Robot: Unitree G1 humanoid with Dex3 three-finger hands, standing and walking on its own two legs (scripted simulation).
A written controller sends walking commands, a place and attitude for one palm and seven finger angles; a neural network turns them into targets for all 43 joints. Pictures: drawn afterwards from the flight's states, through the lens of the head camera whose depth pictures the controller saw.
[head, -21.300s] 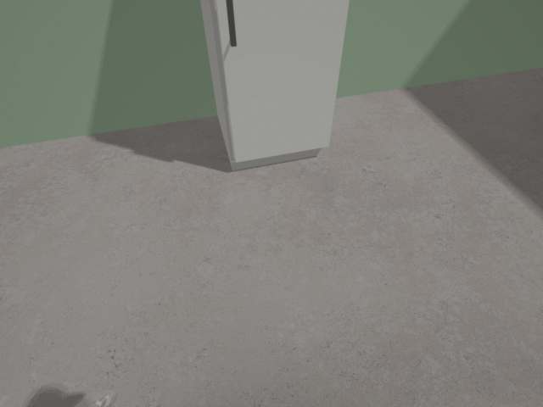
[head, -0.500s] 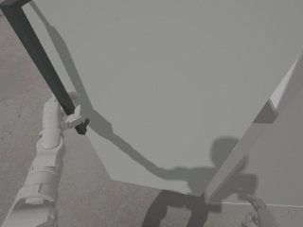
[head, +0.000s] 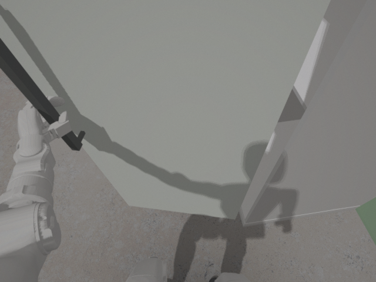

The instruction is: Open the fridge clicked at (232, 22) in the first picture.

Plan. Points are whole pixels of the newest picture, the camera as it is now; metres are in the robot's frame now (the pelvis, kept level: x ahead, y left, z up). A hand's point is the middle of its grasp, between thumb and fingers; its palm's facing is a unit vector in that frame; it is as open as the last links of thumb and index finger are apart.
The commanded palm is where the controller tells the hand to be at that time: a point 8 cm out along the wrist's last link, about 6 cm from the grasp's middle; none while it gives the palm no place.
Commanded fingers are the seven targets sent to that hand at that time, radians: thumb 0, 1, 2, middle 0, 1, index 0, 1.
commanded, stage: stop walking and hold the door back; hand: left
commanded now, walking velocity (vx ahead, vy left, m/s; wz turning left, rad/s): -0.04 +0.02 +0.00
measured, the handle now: (38, 87) +0.48 +0.30 +0.16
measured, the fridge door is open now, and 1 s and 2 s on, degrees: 74 76 75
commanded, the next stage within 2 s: loosen the grip on the handle in 0.54 s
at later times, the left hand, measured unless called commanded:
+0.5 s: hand (60, 132) +0.42 +0.27 +0.07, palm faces +0.24 -0.94 -0.23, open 5.6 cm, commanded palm +0.39 +0.33 +0.07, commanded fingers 0.00 0.90 0.90 -0.45 -1.40 -0.45 -1.40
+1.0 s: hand (60, 136) +0.41 +0.28 +0.07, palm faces +0.24 -0.94 -0.23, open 11.4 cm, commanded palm +0.39 +0.31 +0.08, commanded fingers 0.00 -0.55 0.20 -0.33 -1.25 -0.33 -1.25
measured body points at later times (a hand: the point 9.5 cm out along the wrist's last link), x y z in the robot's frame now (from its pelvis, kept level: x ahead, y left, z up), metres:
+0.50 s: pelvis +0.01 +0.05 +0.00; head +0.06 +0.05 +0.45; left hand +0.40 +0.32 +0.09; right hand +0.14 -0.19 -0.11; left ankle +0.06 +0.16 -0.73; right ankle +0.01 -0.08 -0.73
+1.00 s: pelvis -0.01 +0.04 -0.02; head +0.03 +0.05 +0.43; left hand +0.40 +0.33 +0.08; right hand +0.06 -0.25 -0.11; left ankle +0.06 +0.15 -0.73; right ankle +0.01 -0.08 -0.73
